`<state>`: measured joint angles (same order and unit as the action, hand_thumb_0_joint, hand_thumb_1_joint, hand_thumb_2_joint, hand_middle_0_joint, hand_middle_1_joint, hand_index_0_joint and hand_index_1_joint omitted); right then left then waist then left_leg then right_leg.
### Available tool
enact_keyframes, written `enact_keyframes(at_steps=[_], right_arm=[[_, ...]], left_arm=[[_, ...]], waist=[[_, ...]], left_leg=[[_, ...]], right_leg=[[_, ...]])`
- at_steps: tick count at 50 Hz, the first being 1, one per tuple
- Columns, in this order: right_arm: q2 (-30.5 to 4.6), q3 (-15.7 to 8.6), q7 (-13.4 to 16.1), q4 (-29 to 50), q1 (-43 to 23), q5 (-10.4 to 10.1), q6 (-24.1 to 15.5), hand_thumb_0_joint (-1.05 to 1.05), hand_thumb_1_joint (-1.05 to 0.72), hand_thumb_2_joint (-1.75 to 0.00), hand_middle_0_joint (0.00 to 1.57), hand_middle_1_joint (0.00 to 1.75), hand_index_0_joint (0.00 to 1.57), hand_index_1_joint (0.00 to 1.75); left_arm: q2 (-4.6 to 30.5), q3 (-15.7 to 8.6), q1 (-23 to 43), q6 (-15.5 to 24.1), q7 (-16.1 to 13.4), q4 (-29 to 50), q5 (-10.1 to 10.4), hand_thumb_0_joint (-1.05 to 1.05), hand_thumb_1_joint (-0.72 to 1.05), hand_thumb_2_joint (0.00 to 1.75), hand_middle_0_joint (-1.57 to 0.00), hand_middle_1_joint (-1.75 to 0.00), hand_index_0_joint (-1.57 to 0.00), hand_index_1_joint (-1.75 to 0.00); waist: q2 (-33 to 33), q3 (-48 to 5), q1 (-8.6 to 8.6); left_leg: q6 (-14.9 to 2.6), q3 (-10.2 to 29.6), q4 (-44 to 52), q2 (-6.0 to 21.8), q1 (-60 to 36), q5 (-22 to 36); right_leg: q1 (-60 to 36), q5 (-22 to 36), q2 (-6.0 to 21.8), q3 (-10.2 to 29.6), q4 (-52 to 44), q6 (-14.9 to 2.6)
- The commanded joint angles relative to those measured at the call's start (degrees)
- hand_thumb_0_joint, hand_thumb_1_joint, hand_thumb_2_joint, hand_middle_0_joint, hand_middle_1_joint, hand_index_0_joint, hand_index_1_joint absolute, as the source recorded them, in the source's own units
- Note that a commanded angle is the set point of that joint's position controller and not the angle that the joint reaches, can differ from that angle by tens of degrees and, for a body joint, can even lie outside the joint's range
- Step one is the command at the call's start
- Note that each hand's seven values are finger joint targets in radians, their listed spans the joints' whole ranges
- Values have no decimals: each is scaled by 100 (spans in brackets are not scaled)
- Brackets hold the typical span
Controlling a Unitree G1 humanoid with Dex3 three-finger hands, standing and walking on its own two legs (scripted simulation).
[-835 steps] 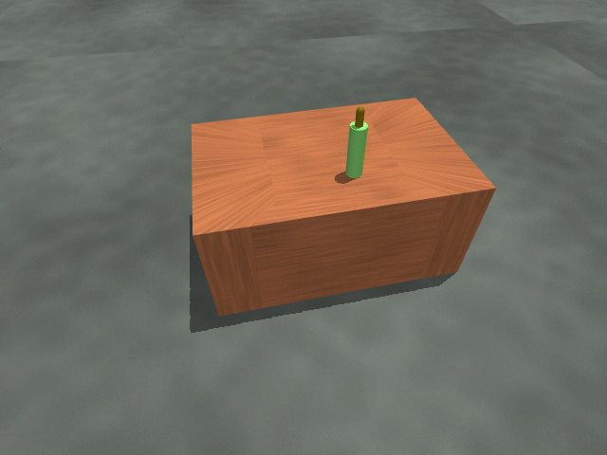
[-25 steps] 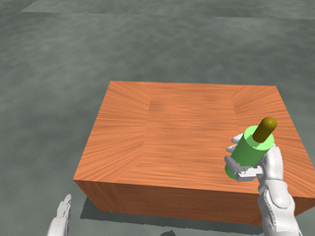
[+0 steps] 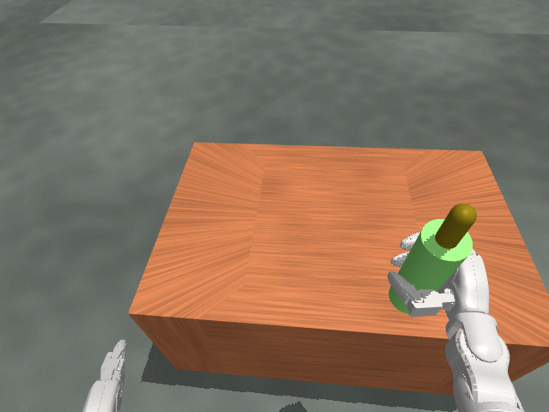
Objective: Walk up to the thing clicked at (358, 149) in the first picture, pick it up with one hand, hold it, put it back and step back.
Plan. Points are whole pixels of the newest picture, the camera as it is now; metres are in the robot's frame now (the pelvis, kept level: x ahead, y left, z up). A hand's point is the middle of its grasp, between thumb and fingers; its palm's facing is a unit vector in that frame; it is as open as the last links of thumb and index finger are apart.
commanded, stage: hold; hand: right
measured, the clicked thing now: (430, 262) +0.33 -0.17 +0.08
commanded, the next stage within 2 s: crouch in 0.94 s
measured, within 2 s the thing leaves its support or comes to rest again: neither
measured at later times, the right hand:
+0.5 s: hand (416, 275) +0.33 -0.16 +0.04, palm faces +0.09 +1.00 +0.00, open 7.7 cm
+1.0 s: hand (415, 275) +0.33 -0.16 +0.04, palm faces +0.09 +1.00 +0.00, open 7.7 cm
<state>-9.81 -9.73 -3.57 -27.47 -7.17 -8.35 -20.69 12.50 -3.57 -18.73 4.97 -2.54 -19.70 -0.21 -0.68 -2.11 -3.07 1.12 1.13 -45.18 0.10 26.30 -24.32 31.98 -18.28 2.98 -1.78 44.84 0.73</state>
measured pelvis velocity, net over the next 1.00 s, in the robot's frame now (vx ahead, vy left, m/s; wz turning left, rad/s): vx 0.00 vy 0.00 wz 0.00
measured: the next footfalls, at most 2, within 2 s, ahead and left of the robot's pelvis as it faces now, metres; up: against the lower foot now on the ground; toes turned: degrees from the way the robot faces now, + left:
none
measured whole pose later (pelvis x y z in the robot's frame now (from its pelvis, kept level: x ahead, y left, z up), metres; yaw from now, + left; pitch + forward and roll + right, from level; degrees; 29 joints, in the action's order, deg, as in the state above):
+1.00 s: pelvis +0.00 +0.00 +0.00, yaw +0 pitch +6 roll +1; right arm -9.7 -9.4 -3.2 -27.0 -7.0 -8.1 -21.0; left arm 12.6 -3.5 -18.9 4.8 -2.5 -18.9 -0.2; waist -0.9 -2.0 -3.0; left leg 1.2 1.3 -45.7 0.1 27.2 -24.5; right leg 32.8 -18.6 3.0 -1.9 45.5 0.7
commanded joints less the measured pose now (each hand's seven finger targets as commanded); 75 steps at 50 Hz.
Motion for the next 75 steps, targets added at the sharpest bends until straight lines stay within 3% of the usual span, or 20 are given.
enact_keyframes(at_steps=[1,10,12,14,15,16,18,20,28,31,32,35,36,45,50,55,63,67,72,75], right_arm=[[-835,-235,84,1700,-2004,-87,-597,0,-48,-136,138,147,141,147],[-710,-135,25,1593,-1912,-129,-547,0,-46,-135,138,147,141,147],[-882,-342,30,1319,-1846,-113,-533,0,-48,-135,138,147,141,147],[-644,-161,-11,1336,-1764,-135,-550,0,-44,-134,137,147,140,147],[-782,-229,-3,1687,-2070,-134,-618,0,-43,-134,137,146,139,146],[-936,-375,3,1525,-1974,-135,-623,0,-46,-133,137,145,140,145],[-645,-145,-36,1336,-1600,-119,-607,0,-44,-134,137,146,139,146],[-903,-307,27,1829,-2142,-123,-704,0,-46,-135,137,146,140,146],[-773,-192,95,1678,-1981,-68,-563,0,-48,-137,139,148,142,148],[-932,-331,105,1351,-1813,-57,-473,0,-48,-135,138,147,141,147],[-798,-239,82,1377,-1804,-73,-445,0,-47,-136,139,148,141,148],[-708,-206,53,1308,-1997,-122,-440,0,-45,-134,138,146,140,146],[-612,-118,29,1195,-1782,-108,-420,0,-45,-133,137,145,139,145],[-856,-211,69,1938,-2220,-90,-687,0,-46,-133,136,145,139,145],[-838,-194,124,1996,-1951,-84,-647,0,-48,-133,137,145,139,145],[-576,-41,142,1529,-1930,-84,-494,0,-47,-138,141,150,144,150],[-875,-484,77,385,-2485,-12,-646,0,-38,-131,134,143,137,143],[-1013,-614,16,86,-3160,55,-975,0,-41,-131,134,143,137,143],[-1513,-928,-1,-369,-4065,191,-1330,0,-40,-133,135,145,138,145],[-1695,-1109,-4,-819,-4468,241,-1433,0,-43,-131,134,142,136,142]], left_arm=[[736,-334,372,320,-79,1099,15,0,-56,5,-5,-5,-5,-5],[774,-439,201,312,-99,871,15,0,-56,5,-5,-5,-5,-5],[831,-491,242,309,-106,971,34,0,-55,5,-5,-5,-5,-5],[675,-291,314,345,-74,1071,18,0,-55,5,-5,-5,-5,-5],[834,-542,213,333,-99,934,17,0,-55,5,-5,-5,-5,-5],[804,-422,227,329,-94,950,21,0,-55,5,-5,-5,-5,-5],[686,-297,252,354,-67,1096,17,0,-55,5,-5,-5,-5,-5],[737,-402,292,328,-78,1062,24,0,-55,5,-5,-5,-5,-5],[680,-301,274,310,-86,892,5,0,-56,5,-5,-5,-5,-5],[1010,-599,286,293,-149,1062,27,0,-55,5,-5,-5,-5,-5],[781,-351,234,284,-112,955,18,0,-55,5,-5,-5,-5,-5],[859,-540,225,302,-123,908,37,0,-55,5,-5,-5,-5,-5],[737,-349,267,323,-92,988,31,0,-55,5,-5,-5,-5,-5],[617,-278,295,278,-38,1005,28,0,-55,5,-5,-5,-5,-5],[852,-518,306,299,-111,1213,23,0,-56,5,-5,-5,-5,-5],[652,-311,170,291,-107,982,31,0,-55,5,-5,-6,-5,-5],[910,-611,156,332,-67,1067,-28,0,-53,3,-5,-5,-6,-4],[552,-279,323,414,15,1260,-96,0,-54,4,-5,-5,-5,-5],[807,-442,91,493,14,1908,-226,0,-54,4,-5,-6,-6,-5],[850,-500,-3,485,64,2052,-282,0,-54,5,-5,-6,-6,-5]], waist=[[306,-1619,26],[59,-1472,-23],[32,-1478,-45],[-14,-1459,-34],[63,-1718,-68],[102,-1577,14],[-17,-1662,23],[323,-1876,30],[347,-1649,12],[34,-1636,-51],[137,-1429,25],[-5,-1463,-112],[-33,-1351,-42],[427,-1852,96],[348,-1940,-5],[-6,-1394,-114],[-207,-1411,-260],[113,-1695,-250],[260,-2874,-496],[500,-2843,-544]], left_leg=[[-72,-157,751,-125,118,1389],[-25,-100,819,-88,132,1284],[-6,-35,854,-66,203,1267],[-10,-84,814,-85,154,1312],[-3,-74,757,-82,161,1483],[-2,-60,776,-66,132,1481],[-8,-105,691,-99,67,1632],[-39,-94,670,-96,123,1644],[-58,-191,683,-140,181,1504],[-42,-204,735,-149,122,1459],[-45,-197,764,-130,112,1366],[-23,-159,784,-116,255,1353],[-31,-156,790,-115,222,1286],[-75,-103,655,-103,109,1462],[-78,-167,694,-140,79,1419],[-31,-141,756,-130,274,1308],[13,-59,459,-81,678,1454],[-68,-44,100,-112,1154,1097],[-33,6,-328,-169,1326,1534],[-74,-40,-526,-202,1692,1264]], right_leg=[[-1561,890,-125,65,-586,-85],[-1367,714,-145,58,-565,-117],[-1377,711,-139,51,-525,-124],[-1314,724,-139,53,-521,-128],[-1499,878,-129,58,-471,-134],[-1419,898,-145,43,-472,-124],[-1413,1041,-149,53,-449,-129],[-1580,1118,-140,47,-436,-108],[-1549,990,-109,70,-527,-86],[-1552,933,-104,88,-576,-105],[-1422,827,-120,71,-605,-100],[-1416,772,-106,72,-551,-134],[-1369,730,-118,65,-590,-123],[-1514,951,-143,50,-482,-85],[-1661,916,-127,69,-559,-77],[-1333,711,-117,61,-552,-126],[-965,803,-115,82,-181,-188],[-674,536,-91,133,102,-147],[-693,982,-84,169,737,-170],[-322,756,-79,221,897,-141]])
